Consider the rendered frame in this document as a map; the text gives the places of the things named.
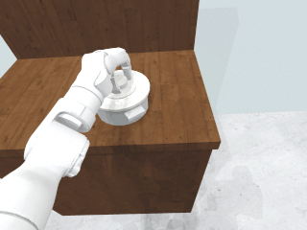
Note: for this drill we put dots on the robot left upper arm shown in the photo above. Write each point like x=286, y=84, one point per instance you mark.
x=27, y=195

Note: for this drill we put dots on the robot left forearm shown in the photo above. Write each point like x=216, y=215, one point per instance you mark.
x=78, y=108

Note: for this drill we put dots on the knob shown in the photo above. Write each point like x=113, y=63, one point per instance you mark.
x=122, y=81

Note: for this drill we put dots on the pot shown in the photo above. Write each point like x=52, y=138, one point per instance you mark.
x=125, y=117

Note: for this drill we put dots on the lid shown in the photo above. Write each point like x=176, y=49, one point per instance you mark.
x=132, y=95

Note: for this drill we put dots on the left robot hand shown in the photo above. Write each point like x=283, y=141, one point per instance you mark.
x=123, y=59

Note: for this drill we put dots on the table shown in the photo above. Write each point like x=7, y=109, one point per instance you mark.
x=152, y=166

